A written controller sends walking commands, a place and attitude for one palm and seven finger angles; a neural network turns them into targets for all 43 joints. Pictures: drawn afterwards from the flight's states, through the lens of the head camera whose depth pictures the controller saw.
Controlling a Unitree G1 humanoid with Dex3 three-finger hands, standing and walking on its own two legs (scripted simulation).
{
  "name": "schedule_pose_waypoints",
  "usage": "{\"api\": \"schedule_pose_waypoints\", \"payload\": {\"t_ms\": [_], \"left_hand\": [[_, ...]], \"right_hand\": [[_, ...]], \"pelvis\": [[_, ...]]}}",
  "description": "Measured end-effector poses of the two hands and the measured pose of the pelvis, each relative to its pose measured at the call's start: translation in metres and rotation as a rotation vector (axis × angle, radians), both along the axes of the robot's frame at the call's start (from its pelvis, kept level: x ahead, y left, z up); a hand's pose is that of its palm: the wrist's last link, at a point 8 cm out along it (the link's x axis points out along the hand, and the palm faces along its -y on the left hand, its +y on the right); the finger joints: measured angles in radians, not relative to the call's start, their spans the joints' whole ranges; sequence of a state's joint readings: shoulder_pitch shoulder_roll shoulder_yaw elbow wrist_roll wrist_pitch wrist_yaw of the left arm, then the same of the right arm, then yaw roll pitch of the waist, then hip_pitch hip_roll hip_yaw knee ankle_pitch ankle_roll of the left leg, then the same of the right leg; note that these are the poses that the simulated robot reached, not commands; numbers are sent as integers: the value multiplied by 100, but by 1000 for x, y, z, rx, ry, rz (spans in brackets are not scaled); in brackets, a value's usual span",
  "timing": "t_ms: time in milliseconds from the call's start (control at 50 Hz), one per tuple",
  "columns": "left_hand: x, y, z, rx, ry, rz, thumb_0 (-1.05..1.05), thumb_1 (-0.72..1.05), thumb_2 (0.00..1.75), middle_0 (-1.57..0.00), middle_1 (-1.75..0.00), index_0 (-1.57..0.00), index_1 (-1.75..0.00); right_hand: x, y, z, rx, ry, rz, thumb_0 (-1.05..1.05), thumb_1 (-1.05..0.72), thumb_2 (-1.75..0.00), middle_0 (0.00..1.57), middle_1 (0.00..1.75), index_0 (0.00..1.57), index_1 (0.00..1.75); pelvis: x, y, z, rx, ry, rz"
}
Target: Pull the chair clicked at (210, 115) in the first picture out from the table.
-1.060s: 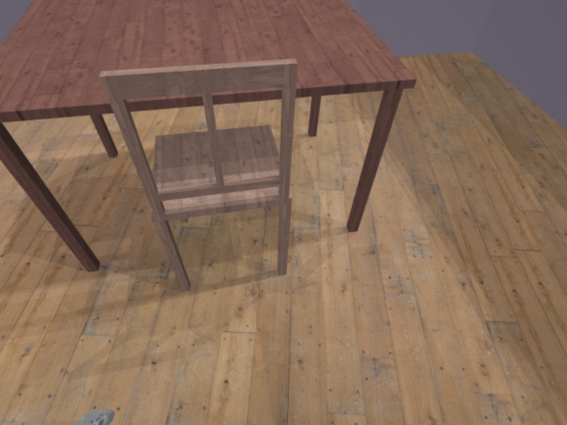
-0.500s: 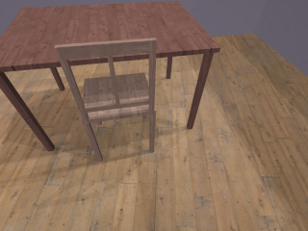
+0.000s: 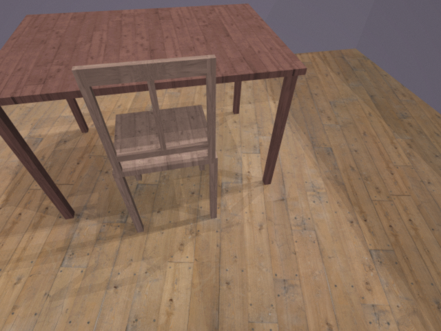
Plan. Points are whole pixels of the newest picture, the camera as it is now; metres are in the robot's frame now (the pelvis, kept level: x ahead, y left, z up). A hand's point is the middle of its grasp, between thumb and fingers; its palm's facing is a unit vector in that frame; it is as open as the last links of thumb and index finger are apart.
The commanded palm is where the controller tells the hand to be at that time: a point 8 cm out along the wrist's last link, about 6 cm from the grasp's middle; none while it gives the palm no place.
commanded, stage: look at it before walking up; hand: left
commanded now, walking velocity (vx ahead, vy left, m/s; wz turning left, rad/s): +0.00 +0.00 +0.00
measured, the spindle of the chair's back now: (157, 117) +0.77 +0.25 -0.08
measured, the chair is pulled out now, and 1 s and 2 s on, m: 0.00 0.00 0.00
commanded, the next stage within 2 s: turn to face it in 0.58 s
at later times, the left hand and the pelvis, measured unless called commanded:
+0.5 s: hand out of the picture +0.06 +0.24 -0.16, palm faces -0.02 -0.95 -0.32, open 7.4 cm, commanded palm none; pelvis +0.00 +0.00 +0.00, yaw +0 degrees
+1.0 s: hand out of the picture +0.05 +0.22 -0.17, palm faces +0.06 -0.96 -0.28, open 7.4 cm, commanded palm none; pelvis +0.00 +0.00 -0.01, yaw +4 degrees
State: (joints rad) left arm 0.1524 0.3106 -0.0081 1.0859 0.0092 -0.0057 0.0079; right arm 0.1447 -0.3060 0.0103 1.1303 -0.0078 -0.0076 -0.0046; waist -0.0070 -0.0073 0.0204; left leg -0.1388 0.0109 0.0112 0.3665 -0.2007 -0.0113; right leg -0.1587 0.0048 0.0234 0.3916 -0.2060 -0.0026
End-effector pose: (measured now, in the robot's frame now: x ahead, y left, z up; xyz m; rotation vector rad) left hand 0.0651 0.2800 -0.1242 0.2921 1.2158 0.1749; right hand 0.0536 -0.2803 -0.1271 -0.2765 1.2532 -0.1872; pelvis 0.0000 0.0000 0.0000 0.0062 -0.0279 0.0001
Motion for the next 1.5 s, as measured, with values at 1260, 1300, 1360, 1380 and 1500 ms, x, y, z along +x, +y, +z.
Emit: {"api": "schedule_pose_waypoints", "payload": {"t_ms": [1260, 1300, 1360, 1380, 1500], "left_hand": [[-79, -12, -30, -76, 67, 202, 0, 91, 90, -20, -30, -20, -30], [-84, -14, -24, -70, 59, 218, 0, 91, 90, -20, -30, -20, -30], [-92, -22, -17, -59, 42, 239, 0, 91, 90, -20, -30, -20, -30], [-96, -26, -16, -53, 35, 246, 0, 91, 90, -20, -30, -20, -30], [-127, -48, -11, -39, 20, 302, 0, 91, 90, -20, -30, -20, -30]], "right_hand": [[-15, 68, -18, 88, 51, 79, 0, -90, -90, 20, 30, 21, 30], [-17, 66, -18, 92, 59, 87, 0, -90, -90, 20, 30, 21, 30], [-20, 58, -21, 98, 65, 99, 0, -90, -90, 20, 30, 21, 30], [-20, 54, -24, 101, 64, 102, 0, -90, -90, 20, 30, 21, 30], [-16, 32, -29, 104, 62, 129, 0, -90, -90, 20, 30, 21, 30]], "pelvis": [[-23, 13, -11, -7, 13, 123], [-27, 9, -9, -12, 20, 137], [-32, 2, -7, -13, 26, 158], [-34, -1, -8, -10, 27, 164], [-43, -15, -9, 6, 5, 221]]}}
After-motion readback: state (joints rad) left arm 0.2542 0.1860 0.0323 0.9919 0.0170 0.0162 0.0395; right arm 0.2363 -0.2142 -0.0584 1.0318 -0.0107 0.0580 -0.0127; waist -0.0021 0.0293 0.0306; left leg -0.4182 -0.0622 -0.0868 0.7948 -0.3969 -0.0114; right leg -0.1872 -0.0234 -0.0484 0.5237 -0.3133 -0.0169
